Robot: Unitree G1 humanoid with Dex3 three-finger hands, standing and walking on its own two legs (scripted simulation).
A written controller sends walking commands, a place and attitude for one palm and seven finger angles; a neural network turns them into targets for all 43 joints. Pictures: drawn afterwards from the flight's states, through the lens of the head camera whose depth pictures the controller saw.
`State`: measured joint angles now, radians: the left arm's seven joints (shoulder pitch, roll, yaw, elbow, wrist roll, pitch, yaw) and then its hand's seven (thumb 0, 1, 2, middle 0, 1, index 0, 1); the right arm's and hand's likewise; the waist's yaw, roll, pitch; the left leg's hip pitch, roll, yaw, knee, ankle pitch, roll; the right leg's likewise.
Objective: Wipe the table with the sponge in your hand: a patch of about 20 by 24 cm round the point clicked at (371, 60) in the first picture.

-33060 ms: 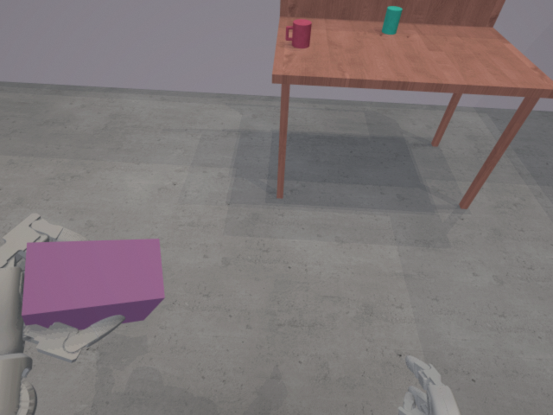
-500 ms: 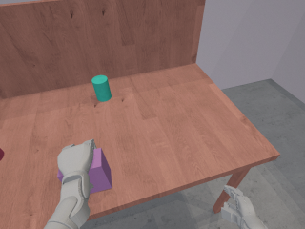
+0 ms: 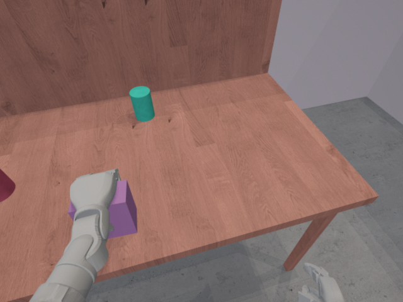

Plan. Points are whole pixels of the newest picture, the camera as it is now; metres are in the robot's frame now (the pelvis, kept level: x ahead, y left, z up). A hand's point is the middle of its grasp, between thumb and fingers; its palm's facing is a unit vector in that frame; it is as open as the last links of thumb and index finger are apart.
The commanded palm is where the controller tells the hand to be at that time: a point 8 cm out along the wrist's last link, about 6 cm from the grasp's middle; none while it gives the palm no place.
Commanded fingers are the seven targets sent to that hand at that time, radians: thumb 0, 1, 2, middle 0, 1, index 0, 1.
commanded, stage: wipe forward along the middle lane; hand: left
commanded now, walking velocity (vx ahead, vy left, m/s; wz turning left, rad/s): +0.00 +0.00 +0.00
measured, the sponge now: (109, 216) +0.30 +0.26 -0.04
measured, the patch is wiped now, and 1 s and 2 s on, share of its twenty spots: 1.00 1.00 1.00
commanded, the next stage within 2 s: slide back across to the first lane in 1.28 s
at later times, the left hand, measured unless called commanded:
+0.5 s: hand (103, 183) +0.36 +0.28 +0.00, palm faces -0.11 +0.01 -0.99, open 10.4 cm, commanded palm +0.34 +0.28 +0.03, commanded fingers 0.00 0.10 1.30 -1.20 -1.60 -1.20 -1.60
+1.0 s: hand (102, 168) +0.40 +0.31 +0.00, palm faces -0.13 +0.02 -0.99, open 10.4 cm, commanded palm +0.39 +0.29 +0.03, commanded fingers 0.00 0.10 1.30 -1.20 -1.60 -1.20 -1.60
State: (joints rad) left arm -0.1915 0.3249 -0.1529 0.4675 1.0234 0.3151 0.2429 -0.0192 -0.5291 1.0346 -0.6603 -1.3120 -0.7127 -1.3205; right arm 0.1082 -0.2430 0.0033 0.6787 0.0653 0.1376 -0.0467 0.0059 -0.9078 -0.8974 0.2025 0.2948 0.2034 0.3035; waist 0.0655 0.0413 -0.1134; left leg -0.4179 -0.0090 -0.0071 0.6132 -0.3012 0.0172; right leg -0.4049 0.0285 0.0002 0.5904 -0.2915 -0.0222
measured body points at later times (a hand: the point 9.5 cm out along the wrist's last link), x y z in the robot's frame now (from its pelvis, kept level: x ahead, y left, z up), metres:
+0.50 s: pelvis -0.02 -0.01 -0.01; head +0.02 -0.01 +0.44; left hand +0.36 +0.28 +0.06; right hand +0.10 -0.27 -0.14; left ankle +0.00 +0.11 -0.73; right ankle +0.00 -0.11 -0.73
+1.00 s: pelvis -0.02 +0.00 -0.02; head +0.05 +0.00 +0.43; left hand +0.41 +0.30 +0.06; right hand +0.06 -0.27 -0.15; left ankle +0.00 +0.11 -0.73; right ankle +0.00 -0.11 -0.73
